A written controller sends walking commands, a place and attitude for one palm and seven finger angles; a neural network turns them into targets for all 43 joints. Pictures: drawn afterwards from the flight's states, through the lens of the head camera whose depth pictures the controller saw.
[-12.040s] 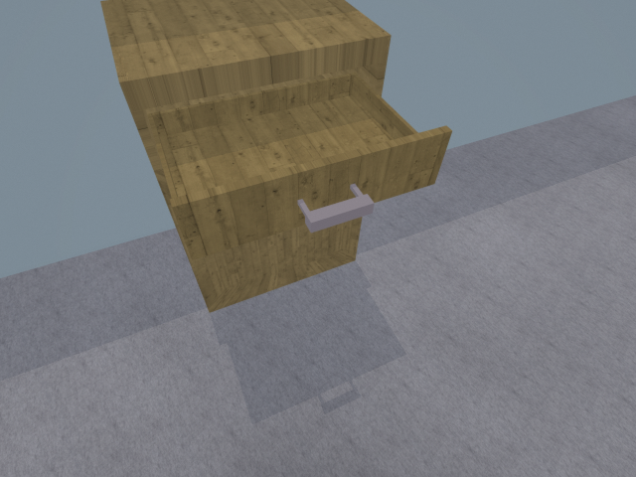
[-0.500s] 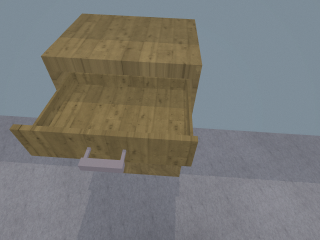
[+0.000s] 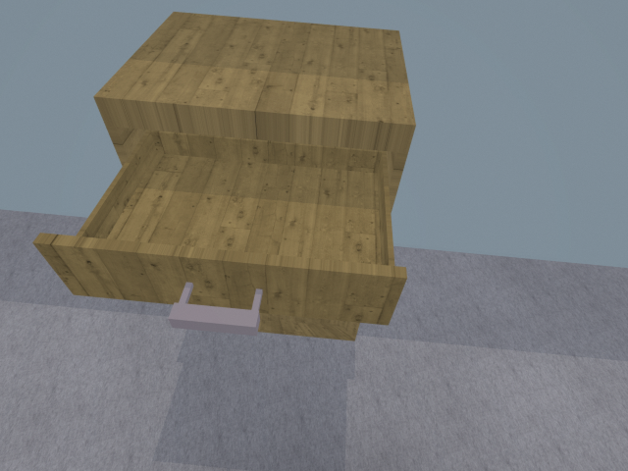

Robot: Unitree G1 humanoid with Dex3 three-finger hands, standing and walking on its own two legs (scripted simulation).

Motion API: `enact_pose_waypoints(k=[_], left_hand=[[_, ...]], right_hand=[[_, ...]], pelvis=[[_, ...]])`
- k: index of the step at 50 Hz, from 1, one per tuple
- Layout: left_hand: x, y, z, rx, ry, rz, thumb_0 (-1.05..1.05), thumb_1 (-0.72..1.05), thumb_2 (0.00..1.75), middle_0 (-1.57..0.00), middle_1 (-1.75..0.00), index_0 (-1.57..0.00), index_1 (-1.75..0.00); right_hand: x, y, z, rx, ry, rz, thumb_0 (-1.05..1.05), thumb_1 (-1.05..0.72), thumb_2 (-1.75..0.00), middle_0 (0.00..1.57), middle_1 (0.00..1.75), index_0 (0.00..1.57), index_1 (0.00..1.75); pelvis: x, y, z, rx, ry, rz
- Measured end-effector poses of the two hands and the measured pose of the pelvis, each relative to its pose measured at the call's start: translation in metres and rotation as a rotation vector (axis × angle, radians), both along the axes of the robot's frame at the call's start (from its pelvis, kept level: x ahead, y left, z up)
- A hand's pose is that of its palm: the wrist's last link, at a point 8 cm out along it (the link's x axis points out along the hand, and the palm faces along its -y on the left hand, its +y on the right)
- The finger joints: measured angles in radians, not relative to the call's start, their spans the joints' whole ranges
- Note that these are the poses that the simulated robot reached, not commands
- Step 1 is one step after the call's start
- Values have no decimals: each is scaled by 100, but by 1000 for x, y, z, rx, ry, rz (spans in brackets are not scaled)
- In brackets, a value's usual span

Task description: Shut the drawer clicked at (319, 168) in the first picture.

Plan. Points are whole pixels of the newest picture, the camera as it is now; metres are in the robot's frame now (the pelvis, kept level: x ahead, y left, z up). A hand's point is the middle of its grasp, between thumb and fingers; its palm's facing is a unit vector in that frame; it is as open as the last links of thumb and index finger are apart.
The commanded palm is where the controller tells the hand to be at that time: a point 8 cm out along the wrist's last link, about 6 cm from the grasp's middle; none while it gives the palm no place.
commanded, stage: come to a stop and stand still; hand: left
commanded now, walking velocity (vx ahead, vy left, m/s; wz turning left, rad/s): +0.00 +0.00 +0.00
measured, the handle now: (219, 305) +0.35 +0.17 -0.04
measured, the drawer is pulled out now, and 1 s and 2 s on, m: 0.30 0.30 0.30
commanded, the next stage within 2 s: look again from close up in 0.14 s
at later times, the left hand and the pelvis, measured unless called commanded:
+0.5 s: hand out of the picture +0.01 +0.16 -0.18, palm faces +0.02 -0.99 -0.17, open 7.3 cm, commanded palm none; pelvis +0.01 -0.01 +0.00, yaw -1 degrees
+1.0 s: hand out of the picture +0.00 +0.14 -0.18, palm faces +0.01 -0.99 -0.17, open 7.3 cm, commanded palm none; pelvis +0.02 -0.02 +0.00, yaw -1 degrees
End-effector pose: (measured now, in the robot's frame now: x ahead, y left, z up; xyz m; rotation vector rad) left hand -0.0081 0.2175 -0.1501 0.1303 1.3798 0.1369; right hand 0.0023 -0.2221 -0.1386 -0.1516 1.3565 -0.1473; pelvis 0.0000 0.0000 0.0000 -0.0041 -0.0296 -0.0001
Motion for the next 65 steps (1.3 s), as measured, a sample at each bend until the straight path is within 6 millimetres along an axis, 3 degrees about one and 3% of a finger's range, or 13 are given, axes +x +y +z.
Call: enact_pose_waypoints(k=[25,43,52,58,65], left_hand=[[11,-10,2,-2,-2,-2,0,91,89,-20,-30,-20,-30],[3,-20,3,-7,16,-3,0,91,89,-20,-30,-20,-30],[1,-28,2,-4,58,-1,0,91,89,-20,-30,-20,-30],[9,-39,1,2,91,14,0,91,89,-20,-30,-20,-30],[34,-51,2,-7,61,21,0,91,89,-20,-30,-20,-30]], right_hand=[[-1,-2,-2,9,28,-23,1,-91,-90,20,30,20,30],[-11,-4,-3,27,49,-36,1,-91,-90,20,30,20,30],[-16,-9,-9,47,99,-63,1,-90,-90,20,30,20,30],[-5,-16,-13,48,125,-72,1,-90,-90,20,30,20,30],[28,-24,-11,29,94,-59,1,-90,-90,20,30,20,30]], pelvis=[[7,-7,2,4,-2,-10],[5,-14,2,8,-1,-17],[23,-24,-2,17,14,-25],[43,-34,-5,13,26,-27],[52,-39,-3,7,36,-13]])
